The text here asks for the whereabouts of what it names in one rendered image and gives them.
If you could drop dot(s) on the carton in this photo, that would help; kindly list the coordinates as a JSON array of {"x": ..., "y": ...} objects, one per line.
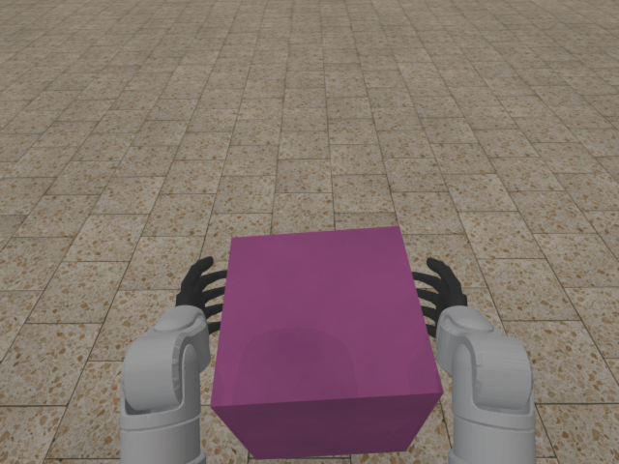
[{"x": 323, "y": 346}]

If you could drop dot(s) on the robot left hand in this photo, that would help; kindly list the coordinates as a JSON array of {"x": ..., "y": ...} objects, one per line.
[{"x": 193, "y": 285}]

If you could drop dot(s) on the robot right forearm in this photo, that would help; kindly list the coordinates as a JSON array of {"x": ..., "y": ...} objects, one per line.
[{"x": 492, "y": 390}]

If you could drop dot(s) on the robot right hand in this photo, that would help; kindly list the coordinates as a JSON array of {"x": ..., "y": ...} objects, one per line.
[{"x": 448, "y": 288}]

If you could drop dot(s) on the robot left forearm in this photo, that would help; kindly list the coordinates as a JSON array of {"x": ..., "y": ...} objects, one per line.
[{"x": 160, "y": 390}]

